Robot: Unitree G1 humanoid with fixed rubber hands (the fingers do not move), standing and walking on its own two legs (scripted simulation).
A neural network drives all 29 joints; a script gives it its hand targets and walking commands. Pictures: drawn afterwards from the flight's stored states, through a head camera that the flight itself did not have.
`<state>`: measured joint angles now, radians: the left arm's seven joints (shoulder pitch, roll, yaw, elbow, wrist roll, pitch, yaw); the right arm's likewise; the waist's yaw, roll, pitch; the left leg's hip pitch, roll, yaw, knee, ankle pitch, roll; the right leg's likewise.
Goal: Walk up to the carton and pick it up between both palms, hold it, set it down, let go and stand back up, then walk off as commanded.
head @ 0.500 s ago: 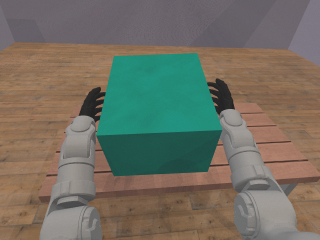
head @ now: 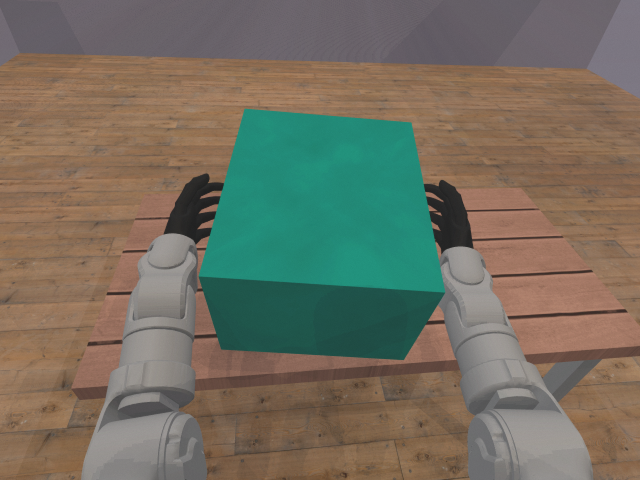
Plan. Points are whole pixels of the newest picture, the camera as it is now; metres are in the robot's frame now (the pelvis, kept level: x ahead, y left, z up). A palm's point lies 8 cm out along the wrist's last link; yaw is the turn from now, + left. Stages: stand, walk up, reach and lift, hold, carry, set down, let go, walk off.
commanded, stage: set down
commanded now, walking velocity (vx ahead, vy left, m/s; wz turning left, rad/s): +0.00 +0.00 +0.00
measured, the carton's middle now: (321, 229) +0.43 +0.00 +0.12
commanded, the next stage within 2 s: none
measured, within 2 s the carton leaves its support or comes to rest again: neither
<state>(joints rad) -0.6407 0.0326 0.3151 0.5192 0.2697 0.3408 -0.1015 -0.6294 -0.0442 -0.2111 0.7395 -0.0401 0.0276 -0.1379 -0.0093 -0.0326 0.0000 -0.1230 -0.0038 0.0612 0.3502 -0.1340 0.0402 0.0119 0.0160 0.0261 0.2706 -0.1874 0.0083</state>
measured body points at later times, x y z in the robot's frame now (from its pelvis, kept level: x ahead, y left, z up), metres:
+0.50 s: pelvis +0.01 +0.00 +0.00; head +0.00 +0.02 +0.45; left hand +0.42 +0.18 +0.11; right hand +0.40 -0.17 +0.13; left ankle +0.04 +0.09 -0.75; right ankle -0.02 -0.13 -0.75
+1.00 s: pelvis +0.01 +0.00 +0.00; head +0.01 +0.02 +0.45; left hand +0.43 +0.18 +0.10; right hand +0.41 -0.16 +0.11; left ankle +0.04 +0.09 -0.75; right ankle -0.02 -0.13 -0.75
